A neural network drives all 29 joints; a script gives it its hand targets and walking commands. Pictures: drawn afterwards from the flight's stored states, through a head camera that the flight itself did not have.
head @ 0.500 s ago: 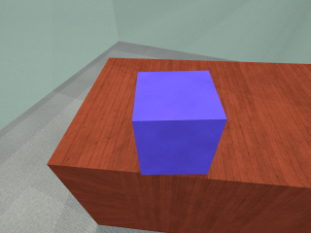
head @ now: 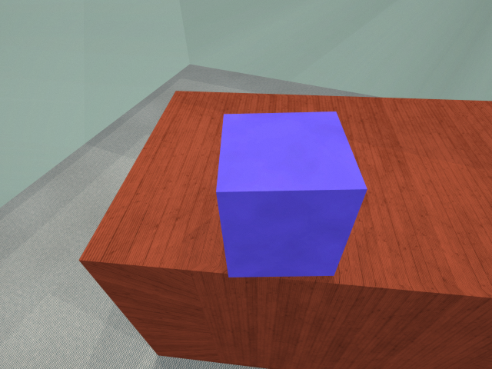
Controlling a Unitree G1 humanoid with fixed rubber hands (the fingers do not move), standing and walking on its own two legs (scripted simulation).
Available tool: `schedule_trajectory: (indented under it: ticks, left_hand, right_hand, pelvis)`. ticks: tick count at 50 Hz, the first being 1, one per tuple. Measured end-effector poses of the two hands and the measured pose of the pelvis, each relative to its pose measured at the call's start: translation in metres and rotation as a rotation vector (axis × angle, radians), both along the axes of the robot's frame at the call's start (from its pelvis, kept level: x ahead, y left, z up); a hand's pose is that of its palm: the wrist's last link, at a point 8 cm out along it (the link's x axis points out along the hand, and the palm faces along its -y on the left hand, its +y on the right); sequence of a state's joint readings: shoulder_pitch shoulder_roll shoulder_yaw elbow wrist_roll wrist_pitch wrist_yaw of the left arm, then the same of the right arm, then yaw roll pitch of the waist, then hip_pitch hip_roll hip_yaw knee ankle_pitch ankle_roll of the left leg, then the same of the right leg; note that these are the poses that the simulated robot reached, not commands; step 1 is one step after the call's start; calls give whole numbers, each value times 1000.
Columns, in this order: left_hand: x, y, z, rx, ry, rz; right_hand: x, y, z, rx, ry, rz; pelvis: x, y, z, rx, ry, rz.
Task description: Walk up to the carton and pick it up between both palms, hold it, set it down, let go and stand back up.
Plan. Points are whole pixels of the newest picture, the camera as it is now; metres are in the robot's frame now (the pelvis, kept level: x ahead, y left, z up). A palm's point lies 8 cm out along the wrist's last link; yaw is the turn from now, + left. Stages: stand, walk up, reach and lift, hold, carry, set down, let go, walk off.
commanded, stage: stand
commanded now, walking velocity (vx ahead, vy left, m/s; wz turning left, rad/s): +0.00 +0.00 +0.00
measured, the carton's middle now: (280, 197) +0.43 -0.03 +0.05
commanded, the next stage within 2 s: none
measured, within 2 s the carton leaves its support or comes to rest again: neither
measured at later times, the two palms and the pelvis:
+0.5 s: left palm out of the picture -0.06 +0.20 -0.15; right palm out of the picture -0.06 -0.20 -0.15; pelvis +0.00 +0.00 +0.00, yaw +0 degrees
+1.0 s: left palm out of the picture -0.07 +0.20 -0.15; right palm out of the picture -0.06 -0.21 -0.15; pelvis +0.00 -0.01 +0.00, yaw +0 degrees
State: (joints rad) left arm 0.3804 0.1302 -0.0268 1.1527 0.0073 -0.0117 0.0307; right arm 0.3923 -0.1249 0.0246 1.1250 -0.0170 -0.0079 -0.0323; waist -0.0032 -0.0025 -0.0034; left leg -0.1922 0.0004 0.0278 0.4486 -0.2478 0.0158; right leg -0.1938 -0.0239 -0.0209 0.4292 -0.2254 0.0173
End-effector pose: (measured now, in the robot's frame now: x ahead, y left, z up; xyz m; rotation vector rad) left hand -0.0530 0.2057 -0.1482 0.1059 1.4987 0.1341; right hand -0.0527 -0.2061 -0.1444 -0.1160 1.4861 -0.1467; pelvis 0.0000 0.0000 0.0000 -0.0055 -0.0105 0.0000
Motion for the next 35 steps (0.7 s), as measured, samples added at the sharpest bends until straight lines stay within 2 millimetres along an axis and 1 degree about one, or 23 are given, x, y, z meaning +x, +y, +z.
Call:
schedule_trajectory:
  ticks: [8, 13, 17, 21, 25, 30, 35]
  left_hand:
    - [-2, 0, -1, -1, 3, 1]
    - [2, 0, -1, -4, -12, 2]
    - [0, -4, 0, -5, -2, 1]
    - [-1, -2, 1, 1, -1, 8]
    - [-4, -4, 2, 1, 10, 7]
    - [-6, -10, 1, -11, 11, 16]
    - [-6, -14, 0, -15, 13, 13]
  right_hand:
    - [-10, 3, 1, 0, 20, -12]
    - [-8, 5, -1, 7, 21, -7]
    - [-5, 3, -2, 5, 6, -11]
    - [-3, 4, -3, 14, 0, -6]
    - [-7, 5, -3, 13, 11, -9]
    - [-14, 1, -2, 9, 34, -10]
    - [-11, -2, 0, 2, 21, -13]
  pelvis:
    - [-2, 1, 0, 2, -1, 3]
    - [-2, 1, 0, 2, 0, 3]
    - [-1, 1, 0, 0, 0, 5]
    - [-2, 1, 0, 1, -2, 4]
    - [-2, 0, 0, 2, -1, 2]
    - [-2, -2, 0, 2, -1, 2]
    - [-3, -4, 1, 2, -2, -1]
